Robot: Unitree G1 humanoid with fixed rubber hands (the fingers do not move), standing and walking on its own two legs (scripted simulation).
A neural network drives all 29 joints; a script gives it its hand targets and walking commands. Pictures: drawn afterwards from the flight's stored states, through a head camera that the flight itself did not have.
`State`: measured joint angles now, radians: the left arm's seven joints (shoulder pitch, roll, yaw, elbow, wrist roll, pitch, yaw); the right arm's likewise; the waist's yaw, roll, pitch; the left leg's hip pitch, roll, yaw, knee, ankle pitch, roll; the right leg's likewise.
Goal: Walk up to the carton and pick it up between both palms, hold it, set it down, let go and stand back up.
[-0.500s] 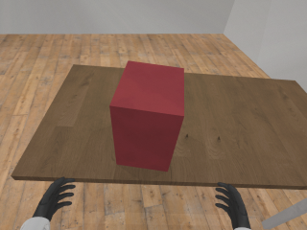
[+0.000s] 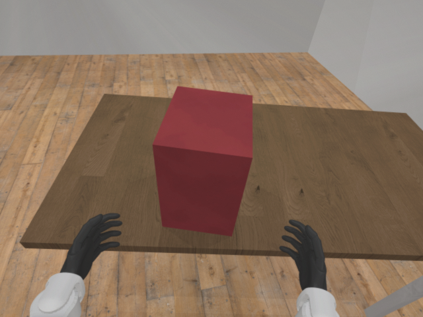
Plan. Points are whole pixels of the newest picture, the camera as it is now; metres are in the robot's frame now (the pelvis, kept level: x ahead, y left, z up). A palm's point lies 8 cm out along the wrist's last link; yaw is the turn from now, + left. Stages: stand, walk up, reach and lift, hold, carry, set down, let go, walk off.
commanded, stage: reach and lift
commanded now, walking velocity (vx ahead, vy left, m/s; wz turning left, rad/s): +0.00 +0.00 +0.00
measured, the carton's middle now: (205, 163) +0.45 +0.05 +0.05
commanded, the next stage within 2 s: none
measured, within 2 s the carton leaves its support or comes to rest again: neither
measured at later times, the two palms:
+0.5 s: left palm (97, 206) +0.28 +0.23 +0.09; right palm (312, 228) +0.28 -0.15 +0.09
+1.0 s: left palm (104, 152) +0.35 +0.23 +0.15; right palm (310, 175) +0.35 -0.14 +0.15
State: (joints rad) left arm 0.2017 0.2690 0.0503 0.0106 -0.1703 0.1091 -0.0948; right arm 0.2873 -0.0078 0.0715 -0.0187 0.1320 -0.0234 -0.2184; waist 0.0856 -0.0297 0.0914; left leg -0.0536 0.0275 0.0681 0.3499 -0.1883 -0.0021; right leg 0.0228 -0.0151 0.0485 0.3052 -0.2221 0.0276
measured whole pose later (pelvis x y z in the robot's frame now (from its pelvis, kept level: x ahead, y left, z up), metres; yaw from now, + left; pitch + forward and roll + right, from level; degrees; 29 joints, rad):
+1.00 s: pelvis -0.02 -0.01 +0.00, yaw +1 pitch -3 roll +0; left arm -0.59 0.36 0.16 0.26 -0.16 0.59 -0.08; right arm -0.55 -0.11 0.02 0.27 0.32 0.40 -0.33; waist -0.01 -0.06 0.08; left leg -0.14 0.03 0.05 0.34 -0.14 -0.01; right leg -0.07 -0.01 0.03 0.33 -0.19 0.02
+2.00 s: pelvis -0.02 -0.01 +0.00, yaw +2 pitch +6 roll -2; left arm -1.37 0.48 -0.07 1.34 -0.29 0.26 -0.02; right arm -1.29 -0.15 -0.01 1.10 0.41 0.34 -0.29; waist -0.11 -0.06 -0.09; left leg -0.34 0.05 0.01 0.36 -0.12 -0.02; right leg -0.22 0.01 -0.02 0.27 -0.14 0.01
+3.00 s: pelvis -0.02 +0.00 -0.01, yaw +2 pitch +13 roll -2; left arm -1.16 0.27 0.08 1.36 -0.07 -0.05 0.04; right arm -1.07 0.01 -0.21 1.16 0.13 0.03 -0.26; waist -0.08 -0.06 -0.15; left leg -0.54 0.04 0.01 0.46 -0.16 0.00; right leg -0.43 0.00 -0.01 0.37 -0.18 0.03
